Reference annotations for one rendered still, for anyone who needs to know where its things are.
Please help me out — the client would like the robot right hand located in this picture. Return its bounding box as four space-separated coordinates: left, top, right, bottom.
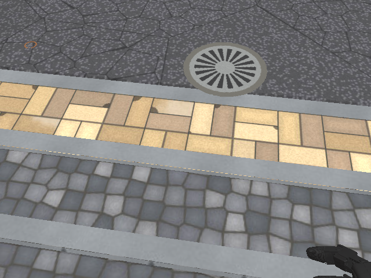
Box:
306 244 371 278

